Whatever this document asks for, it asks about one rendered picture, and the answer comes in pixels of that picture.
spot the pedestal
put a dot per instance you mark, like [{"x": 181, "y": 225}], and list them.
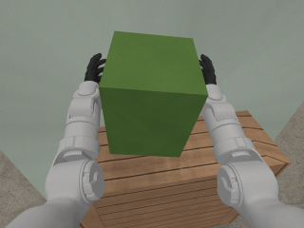
[{"x": 172, "y": 192}]

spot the carton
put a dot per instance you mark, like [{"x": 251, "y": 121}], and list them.
[{"x": 152, "y": 92}]

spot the robot left upper arm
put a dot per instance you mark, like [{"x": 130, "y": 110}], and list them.
[{"x": 71, "y": 189}]

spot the left robot forearm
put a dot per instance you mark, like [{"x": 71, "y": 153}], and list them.
[{"x": 80, "y": 140}]

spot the left robot hand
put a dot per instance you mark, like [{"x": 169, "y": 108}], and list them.
[{"x": 92, "y": 70}]

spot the right robot forearm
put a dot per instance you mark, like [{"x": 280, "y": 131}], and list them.
[{"x": 229, "y": 141}]

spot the right robot hand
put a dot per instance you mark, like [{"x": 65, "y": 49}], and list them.
[{"x": 207, "y": 70}]

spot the robot right upper arm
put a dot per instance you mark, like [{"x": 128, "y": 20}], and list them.
[{"x": 250, "y": 188}]

